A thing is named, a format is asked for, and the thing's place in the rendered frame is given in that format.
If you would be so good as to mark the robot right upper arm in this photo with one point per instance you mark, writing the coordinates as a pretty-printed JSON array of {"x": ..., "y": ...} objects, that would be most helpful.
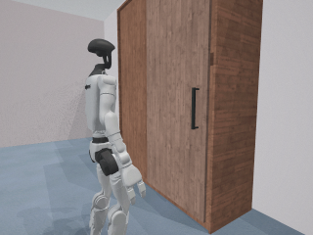
[{"x": 107, "y": 85}]

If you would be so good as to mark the humanoid robot head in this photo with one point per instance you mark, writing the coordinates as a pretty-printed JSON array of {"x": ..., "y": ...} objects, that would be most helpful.
[{"x": 102, "y": 48}]

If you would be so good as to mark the wardrobe door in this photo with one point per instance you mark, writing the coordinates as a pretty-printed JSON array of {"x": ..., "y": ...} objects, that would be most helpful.
[
  {"x": 178, "y": 36},
  {"x": 133, "y": 55}
]

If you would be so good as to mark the handle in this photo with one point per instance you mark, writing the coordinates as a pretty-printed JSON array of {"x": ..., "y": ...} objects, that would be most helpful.
[{"x": 193, "y": 114}]

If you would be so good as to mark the robot left shin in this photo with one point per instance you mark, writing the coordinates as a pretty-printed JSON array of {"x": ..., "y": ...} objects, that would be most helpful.
[{"x": 98, "y": 219}]

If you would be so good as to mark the robot right hand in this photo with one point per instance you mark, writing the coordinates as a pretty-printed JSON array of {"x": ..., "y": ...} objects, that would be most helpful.
[{"x": 130, "y": 176}]

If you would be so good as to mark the right robot forearm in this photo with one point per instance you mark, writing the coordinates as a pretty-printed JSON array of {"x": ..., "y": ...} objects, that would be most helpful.
[{"x": 118, "y": 147}]

